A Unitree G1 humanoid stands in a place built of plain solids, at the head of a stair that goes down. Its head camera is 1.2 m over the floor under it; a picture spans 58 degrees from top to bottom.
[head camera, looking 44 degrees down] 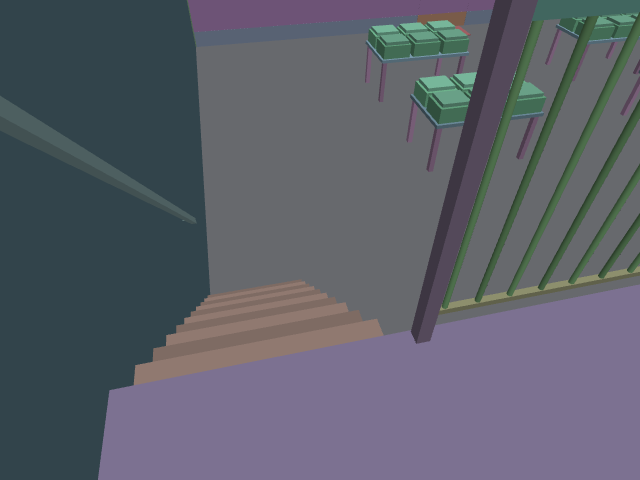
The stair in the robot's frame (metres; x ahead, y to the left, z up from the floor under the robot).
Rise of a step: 0.20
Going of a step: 0.20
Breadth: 0.91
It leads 13 degrees to the left of straight ahead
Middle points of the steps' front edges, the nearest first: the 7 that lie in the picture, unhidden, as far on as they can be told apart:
0.71 0.17 0.00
0.91 0.22 -0.20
1.11 0.26 -0.41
1.31 0.31 -0.61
1.51 0.36 -0.82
1.70 0.40 -1.02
1.90 0.45 -1.22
